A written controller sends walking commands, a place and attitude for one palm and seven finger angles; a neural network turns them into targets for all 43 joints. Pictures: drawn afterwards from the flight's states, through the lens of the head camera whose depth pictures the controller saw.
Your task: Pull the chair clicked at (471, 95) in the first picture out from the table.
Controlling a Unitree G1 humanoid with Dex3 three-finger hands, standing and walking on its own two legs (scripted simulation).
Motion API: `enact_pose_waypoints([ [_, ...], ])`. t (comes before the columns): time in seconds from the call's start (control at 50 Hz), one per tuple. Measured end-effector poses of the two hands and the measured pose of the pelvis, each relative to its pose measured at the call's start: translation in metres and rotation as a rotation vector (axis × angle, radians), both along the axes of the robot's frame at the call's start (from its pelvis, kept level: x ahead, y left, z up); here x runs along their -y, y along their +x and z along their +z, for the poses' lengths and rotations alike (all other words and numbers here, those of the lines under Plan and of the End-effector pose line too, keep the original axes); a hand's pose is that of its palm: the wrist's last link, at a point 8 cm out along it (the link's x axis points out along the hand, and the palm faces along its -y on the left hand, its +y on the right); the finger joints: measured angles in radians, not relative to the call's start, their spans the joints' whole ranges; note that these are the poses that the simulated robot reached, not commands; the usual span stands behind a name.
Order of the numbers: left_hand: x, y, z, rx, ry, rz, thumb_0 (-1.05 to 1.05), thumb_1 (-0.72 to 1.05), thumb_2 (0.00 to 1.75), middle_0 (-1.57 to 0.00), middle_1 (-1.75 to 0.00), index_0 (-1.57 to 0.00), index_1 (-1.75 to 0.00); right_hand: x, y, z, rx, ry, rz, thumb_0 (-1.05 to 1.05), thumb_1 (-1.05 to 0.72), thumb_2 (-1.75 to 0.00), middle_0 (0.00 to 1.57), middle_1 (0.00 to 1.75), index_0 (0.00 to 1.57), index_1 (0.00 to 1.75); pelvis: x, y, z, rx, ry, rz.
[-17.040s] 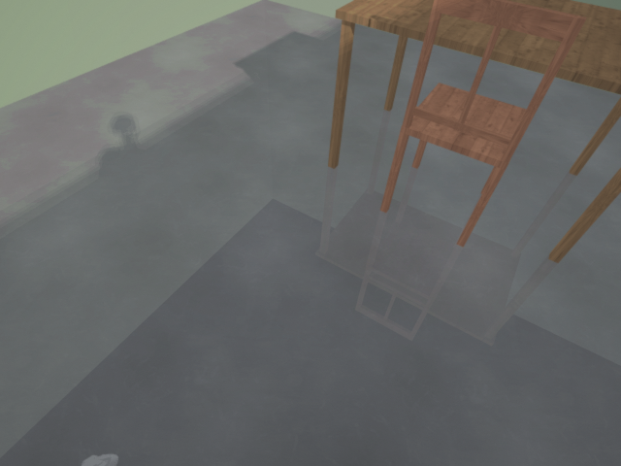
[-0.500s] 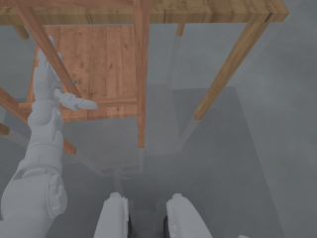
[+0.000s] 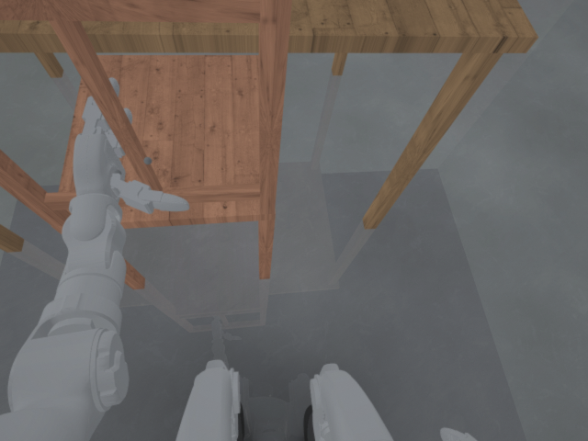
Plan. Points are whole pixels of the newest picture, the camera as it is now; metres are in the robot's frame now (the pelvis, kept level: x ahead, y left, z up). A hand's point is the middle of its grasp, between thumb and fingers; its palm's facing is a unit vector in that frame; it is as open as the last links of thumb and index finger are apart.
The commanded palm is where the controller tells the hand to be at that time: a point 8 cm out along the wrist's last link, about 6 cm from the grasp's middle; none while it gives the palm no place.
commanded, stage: hook a spindle and tug to test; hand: left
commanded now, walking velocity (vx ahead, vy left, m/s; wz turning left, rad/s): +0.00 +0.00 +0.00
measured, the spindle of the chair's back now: (123, 130) +0.51 +0.20 +0.06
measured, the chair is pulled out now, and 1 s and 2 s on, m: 0.00 0.01 0.05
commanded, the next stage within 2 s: step backward, pulling the chair out in 1.32 s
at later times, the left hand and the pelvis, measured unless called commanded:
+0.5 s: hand (150, 156) +0.48 +0.17 +0.03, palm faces +0.08 -1.00 -0.02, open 9.4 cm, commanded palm +0.46 +0.21 +0.03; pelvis +0.00 +0.00 +0.00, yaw +0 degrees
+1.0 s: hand (148, 161) +0.47 +0.17 +0.04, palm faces +0.08 -1.00 -0.01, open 5.1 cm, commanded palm +0.43 +0.21 +0.03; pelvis +0.02 +0.00 +0.01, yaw +0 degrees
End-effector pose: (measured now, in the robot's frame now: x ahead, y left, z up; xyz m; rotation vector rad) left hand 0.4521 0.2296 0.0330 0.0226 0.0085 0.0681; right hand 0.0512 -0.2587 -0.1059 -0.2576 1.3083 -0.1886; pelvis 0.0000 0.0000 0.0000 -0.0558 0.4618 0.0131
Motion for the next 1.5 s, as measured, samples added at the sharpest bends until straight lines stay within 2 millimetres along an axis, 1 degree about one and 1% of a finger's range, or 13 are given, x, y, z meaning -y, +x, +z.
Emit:
enact_pose_waypoints([
  [0.1,0.003,-0.002,0.002,0.014,-0.005,-0.003,-0.01,-0.50,0.30,-0.17,-0.42,-0.17,-0.41,-0.001,-0.001,0.000,-0.004,0.000,0.001,0.01,-0.90,-0.89,0.20,0.30,0.20,0.30,0.000,-0.001,0.000,0.002,-0.001,0.001],
  [0.18,0.005,0.000,-0.002,-0.003,0.000,-0.003,-0.01,-0.50,0.30,-0.23,-0.62,-0.23,-0.61,-0.001,-0.003,0.000,-0.006,-0.003,0.002,0.01,-0.90,-0.89,0.20,0.30,0.20,0.30,0.000,-0.002,0.000,0.001,-0.002,0.003],
  [0.26,0.005,0.004,-0.002,0.004,-0.001,0.007,-0.01,-0.43,0.33,-0.30,-0.83,-0.30,-0.82,0.000,-0.007,-0.002,-0.015,-0.007,-0.001,0.01,-0.90,-0.89,0.20,0.30,0.20,0.30,0.000,-0.003,-0.002,-0.005,-0.003,0.003],
  [0.4,0.004,0.006,-0.001,0.002,0.001,0.016,-0.01,-0.16,0.45,-0.42,-1.19,-0.39,-1.18,0.000,-0.014,-0.003,-0.040,0.001,-0.014,0.01,-0.90,-0.89,0.20,0.30,0.20,0.30,0.001,-0.002,-0.002,-0.008,-0.002,0.000],
  [0.52,0.003,0.007,-0.001,-0.005,-0.001,0.013,0.00,0.15,0.58,-0.47,-1.36,-0.44,-1.36,-0.001,-0.016,-0.001,-0.048,0.006,-0.020,0.01,-0.90,-0.89,0.20,0.30,0.20,0.30,0.001,0.000,0.000,-0.007,-0.001,-0.001],
  [0.68,0.002,0.006,0.000,0.000,-0.006,0.015,0.01,0.58,0.77,-0.48,-1.44,-0.46,-1.43,-0.001,-0.009,0.001,-0.038,0.006,-0.023,0.01,-0.90,-0.89,0.20,0.30,0.20,0.30,0.000,0.005,0.003,-0.007,0.000,-0.004],
  [0.78,0.001,0.001,0.003,0.005,-0.007,0.014,0.01,0.76,0.84,-0.48,-1.45,-0.45,-1.44,-0.003,0.000,0.005,-0.019,0.013,-0.023,0.01,-0.90,-0.89,0.20,0.30,0.20,0.30,-0.001,0.008,0.006,-0.002,0.002,-0.007],
  [1.08,0.004,-0.008,0.004,-0.004,-0.011,0.003,0.01,0.79,0.81,-0.43,-1.45,-0.42,-1.45,-0.008,0.035,0.013,0.050,0.033,-0.009,0.01,-0.90,-0.89,0.20,0.30,0.20,0.30,-0.005,0.023,0.014,0.000,0.006,-0.013],
  [1.24,0.006,-0.021,0.004,-0.011,-0.012,0.000,0.02,0.79,0.80,-0.41,-1.45,-0.40,-1.45,-0.012,0.051,0.018,0.084,0.051,0.001,0.01,-0.90,-0.89,0.20,0.30,0.20,0.30,-0.006,0.031,0.020,0.004,0.010,-0.016],
  [1.36,0.008,-0.029,0.004,-0.005,-0.007,-0.002,0.02,0.78,0.80,-0.42,-1.45,-0.41,-1.45,-0.013,0.060,0.017,0.098,0.056,0.021,0.01,-0.90,-0.89,0.20,0.30,0.20,0.30,-0.005,0.033,0.020,0.008,0.011,-0.010],
  [1.44,0.008,-0.030,0.004,0.002,-0.002,-0.005,0.01,0.77,0.81,-0.44,-1.45,-0.41,-1.45,-0.012,0.064,0.014,0.107,0.050,0.037,0.01,-0.90,-0.89,0.20,0.30,0.20,0.30,-0.004,0.031,0.018,0.010,0.013,-0.004],
  [1.46,0.008,-0.030,0.005,-0.014,0.023,-0.002,0.01,0.76,0.81,-0.45,-1.45,-0.41,-1.45,-0.012,0.065,0.015,0.103,0.049,0.022,0.01,-0.90,-0.89,0.20,0.30,0.20,0.30,-0.003,0.030,0.019,0.028,0.015,-0.002],
  [1.5,0.008,-0.030,0.013,-0.100,0.083,0.008,0.01,0.74,0.81,-0.45,-1.44,-0.42,-1.45,-0.014,0.065,0.023,0.096,0.044,-0.015,0.01,-0.90,-0.89,0.20,0.30,0.20,0.30,-0.004,0.029,0.030,0.084,0.019,0.003],
])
